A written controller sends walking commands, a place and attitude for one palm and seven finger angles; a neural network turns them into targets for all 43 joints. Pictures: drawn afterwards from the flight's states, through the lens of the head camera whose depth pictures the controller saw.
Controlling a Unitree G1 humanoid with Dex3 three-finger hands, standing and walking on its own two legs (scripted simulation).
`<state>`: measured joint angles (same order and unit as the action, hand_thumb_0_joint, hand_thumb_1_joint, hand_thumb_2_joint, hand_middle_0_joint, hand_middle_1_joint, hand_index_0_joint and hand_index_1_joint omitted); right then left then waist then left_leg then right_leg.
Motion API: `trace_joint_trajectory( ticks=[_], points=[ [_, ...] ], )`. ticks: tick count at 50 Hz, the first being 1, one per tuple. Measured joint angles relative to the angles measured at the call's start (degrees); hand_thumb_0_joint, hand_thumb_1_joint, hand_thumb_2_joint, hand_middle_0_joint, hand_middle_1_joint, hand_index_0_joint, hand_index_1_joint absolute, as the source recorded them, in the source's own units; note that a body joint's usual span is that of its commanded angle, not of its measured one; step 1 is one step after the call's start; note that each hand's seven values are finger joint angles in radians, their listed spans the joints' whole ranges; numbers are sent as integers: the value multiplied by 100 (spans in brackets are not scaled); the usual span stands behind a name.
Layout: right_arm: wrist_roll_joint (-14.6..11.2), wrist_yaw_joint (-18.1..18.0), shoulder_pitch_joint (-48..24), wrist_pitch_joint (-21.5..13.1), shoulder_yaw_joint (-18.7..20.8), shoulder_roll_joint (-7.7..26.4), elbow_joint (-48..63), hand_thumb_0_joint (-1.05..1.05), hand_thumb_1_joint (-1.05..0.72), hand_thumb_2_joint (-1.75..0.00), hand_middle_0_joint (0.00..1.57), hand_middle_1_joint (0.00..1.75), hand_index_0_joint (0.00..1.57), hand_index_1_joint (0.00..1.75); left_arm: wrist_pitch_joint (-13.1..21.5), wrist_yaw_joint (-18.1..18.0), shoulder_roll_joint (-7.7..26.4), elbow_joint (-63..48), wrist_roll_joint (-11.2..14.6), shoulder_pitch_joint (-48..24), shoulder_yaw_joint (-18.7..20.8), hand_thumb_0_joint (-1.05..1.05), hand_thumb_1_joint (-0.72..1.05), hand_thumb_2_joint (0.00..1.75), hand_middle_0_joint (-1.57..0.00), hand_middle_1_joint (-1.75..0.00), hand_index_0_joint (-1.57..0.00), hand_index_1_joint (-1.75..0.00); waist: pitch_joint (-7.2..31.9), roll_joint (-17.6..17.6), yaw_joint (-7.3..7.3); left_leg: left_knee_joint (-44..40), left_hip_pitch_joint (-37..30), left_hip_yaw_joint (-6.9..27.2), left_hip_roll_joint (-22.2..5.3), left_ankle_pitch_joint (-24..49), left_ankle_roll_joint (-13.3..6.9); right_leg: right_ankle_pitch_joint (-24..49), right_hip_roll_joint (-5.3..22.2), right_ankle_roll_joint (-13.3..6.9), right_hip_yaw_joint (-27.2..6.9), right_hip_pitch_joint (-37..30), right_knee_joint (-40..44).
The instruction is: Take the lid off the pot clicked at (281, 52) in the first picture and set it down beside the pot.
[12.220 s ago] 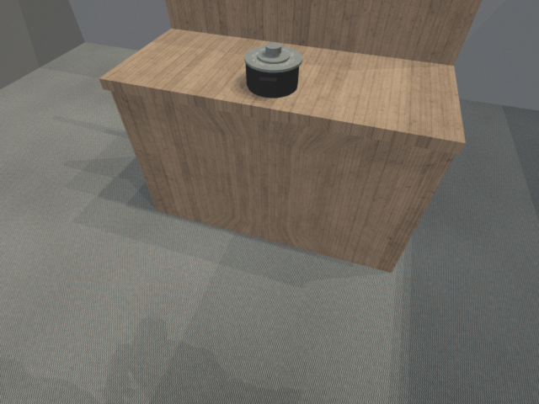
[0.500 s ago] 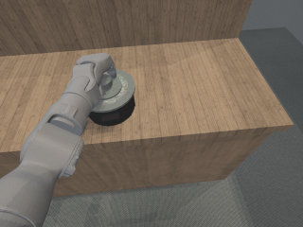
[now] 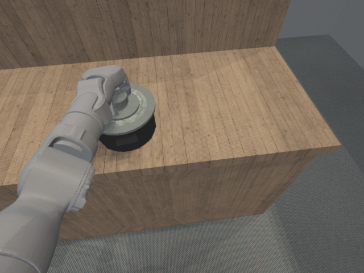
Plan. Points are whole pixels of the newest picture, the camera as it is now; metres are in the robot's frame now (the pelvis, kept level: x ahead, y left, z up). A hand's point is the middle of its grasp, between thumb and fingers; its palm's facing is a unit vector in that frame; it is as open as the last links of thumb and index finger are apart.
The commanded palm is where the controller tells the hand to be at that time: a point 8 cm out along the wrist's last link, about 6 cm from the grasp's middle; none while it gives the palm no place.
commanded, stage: lower the open fingers around the knob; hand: left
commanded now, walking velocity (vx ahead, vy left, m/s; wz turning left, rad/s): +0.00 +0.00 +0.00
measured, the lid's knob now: (117, 98) +0.52 +0.12 +0.08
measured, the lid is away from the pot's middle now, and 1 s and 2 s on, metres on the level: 0.00 0.00 0.00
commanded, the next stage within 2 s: close the fingers and squeeze the knob in 0.98 s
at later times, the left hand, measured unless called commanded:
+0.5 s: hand (121, 97) +0.50 +0.10 +0.10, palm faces -0.38 -0.04 -0.93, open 10.2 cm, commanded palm +0.51 +0.10 +0.15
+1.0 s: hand (117, 97) +0.50 +0.11 +0.10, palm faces -0.38 -0.07 -0.92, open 10.2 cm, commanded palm +0.51 +0.12 +0.15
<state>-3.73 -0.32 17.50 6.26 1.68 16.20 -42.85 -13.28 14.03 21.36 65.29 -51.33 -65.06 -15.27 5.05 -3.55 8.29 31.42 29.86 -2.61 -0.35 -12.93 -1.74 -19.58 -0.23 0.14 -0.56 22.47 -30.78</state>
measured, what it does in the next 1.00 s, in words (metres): stands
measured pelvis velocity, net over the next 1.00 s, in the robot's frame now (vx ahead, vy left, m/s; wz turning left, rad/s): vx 0.00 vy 0.00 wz -0.01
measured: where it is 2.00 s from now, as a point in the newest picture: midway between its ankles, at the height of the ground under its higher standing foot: outside the picture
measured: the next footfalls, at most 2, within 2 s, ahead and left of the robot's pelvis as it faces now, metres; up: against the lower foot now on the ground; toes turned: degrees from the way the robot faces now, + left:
none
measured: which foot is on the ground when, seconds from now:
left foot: down 0.00-1.00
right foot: down 0.00-1.00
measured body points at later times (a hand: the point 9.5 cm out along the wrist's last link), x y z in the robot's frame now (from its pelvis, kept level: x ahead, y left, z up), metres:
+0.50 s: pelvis +0.00 +0.00 +0.00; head +0.06 -0.02 +0.44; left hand +0.51 +0.10 +0.16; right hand +0.01 -0.27 -0.14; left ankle +0.02 +0.10 -0.73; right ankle -0.06 -0.12 -0.73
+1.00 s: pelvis +0.00 +0.00 +0.00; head +0.07 -0.02 +0.44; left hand +0.52 +0.11 +0.16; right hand +0.03 -0.28 -0.14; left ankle +0.02 +0.10 -0.73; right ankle -0.06 -0.12 -0.73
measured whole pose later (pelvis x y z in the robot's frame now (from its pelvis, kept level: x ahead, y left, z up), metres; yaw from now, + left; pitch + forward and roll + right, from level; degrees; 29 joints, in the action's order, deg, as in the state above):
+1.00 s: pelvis +0.00 +0.00 +0.00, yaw -1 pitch +13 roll +0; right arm -3.7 -0.5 16.9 6.2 1.2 16.5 -42.1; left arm -13.3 13.2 21.4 68.1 -52.8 -67.5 -14.5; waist 5.8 -3.4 9.0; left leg 32.5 31.7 -2.9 -1.0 -13.6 -1.3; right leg -20.0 -0.9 -0.2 -1.0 24.5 -31.7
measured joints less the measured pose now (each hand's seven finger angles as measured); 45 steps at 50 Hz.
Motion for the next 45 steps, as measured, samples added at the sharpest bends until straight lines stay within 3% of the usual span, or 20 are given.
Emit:
trace_joint_trajectory(
  ticks=[17,31,45],
  points=[
    [3,10,-4,-188,-31,-58,-169,1,-90,-90,20,30,20,30,-133,-157,-225,462,-40,-413,-284,0,-32,146,-81,-8,-83,-9,29,-14,21,64,194,16,29,18,-7,-26,27,10,19,211,-125],
    [52,3,80,-131,-28,-6,-153,1,-90,-90,20,30,20,30,-181,-186,-191,527,-56,-432,55,0,-32,146,-84,-9,-83,-9,88,-40,100,63,194,-21,-23,-39,25,-58,-20,-25,-28,232,-118],
    [4,-29,-14,-32,-53,39,41,1,-90,-90,20,30,20,30,-8,-65,-2,327,-120,-281,104,0,-32,146,-83,-10,-83,-9,86,14,93,90,170,-24,-73,-71,48,-49,-70,-48,-38,190,-86]
  ],
)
